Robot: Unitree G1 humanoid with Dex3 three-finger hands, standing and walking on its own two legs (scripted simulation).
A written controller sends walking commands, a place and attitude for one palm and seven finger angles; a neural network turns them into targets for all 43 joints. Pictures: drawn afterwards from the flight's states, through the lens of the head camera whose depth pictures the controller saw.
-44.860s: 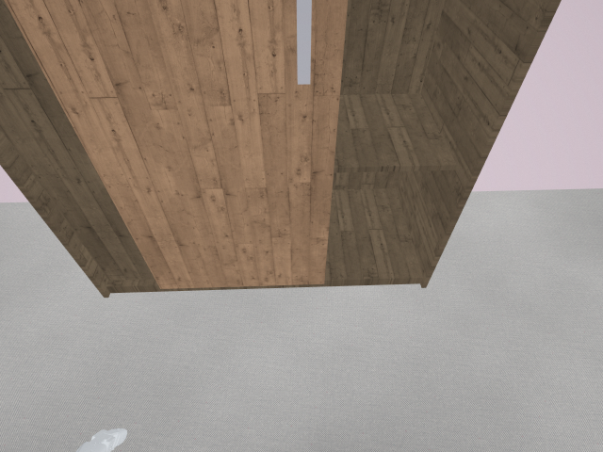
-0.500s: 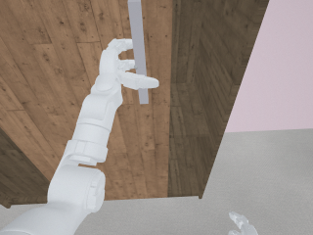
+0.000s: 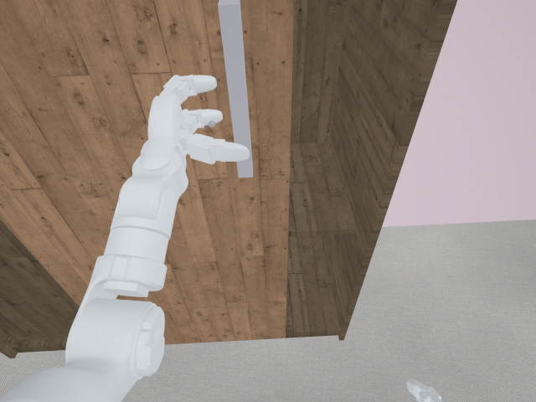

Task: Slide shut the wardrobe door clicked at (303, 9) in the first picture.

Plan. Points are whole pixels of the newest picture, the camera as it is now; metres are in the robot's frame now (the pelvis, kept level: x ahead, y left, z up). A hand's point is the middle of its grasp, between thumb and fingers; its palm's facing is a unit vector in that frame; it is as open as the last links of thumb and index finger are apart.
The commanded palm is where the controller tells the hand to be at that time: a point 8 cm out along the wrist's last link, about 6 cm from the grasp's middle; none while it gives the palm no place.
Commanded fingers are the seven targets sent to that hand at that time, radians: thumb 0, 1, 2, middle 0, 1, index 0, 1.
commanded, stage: slide the fingers in behind the handle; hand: left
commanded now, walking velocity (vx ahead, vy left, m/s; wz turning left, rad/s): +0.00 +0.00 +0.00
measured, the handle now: (239, 97) +0.49 +0.06 +0.24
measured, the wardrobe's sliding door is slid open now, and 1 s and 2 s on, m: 0.20 0.20 0.20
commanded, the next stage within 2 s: grip the handle and tug to test in 1.46 s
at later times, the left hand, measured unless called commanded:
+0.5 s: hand (232, 119) +0.43 +0.07 +0.24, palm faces +0.04 -1.00 +0.02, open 14.0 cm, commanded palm +0.40 +0.12 +0.24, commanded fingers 0.00 -0.50 0.30 -0.30 -1.20 -0.30 -1.20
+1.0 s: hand (252, 118) +0.43 +0.04 +0.24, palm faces +0.06 -1.00 +0.00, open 14.0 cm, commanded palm +0.40 +0.08 +0.24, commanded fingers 0.00 -0.50 0.30 -0.30 -1.20 -0.30 -1.20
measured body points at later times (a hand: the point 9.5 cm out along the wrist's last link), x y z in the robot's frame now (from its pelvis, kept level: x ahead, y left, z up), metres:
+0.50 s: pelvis +0.00 +0.01 +0.00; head -0.01 +0.00 +0.45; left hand +0.43 +0.12 +0.24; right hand +0.14 -0.21 -0.11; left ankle +0.00 +0.12 -0.74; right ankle -0.02 -0.09 -0.74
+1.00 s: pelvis +0.00 +0.00 +0.00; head -0.01 -0.01 +0.45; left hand +0.42 +0.09 +0.24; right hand +0.15 -0.22 -0.12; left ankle +0.00 +0.12 -0.74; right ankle -0.02 -0.09 -0.74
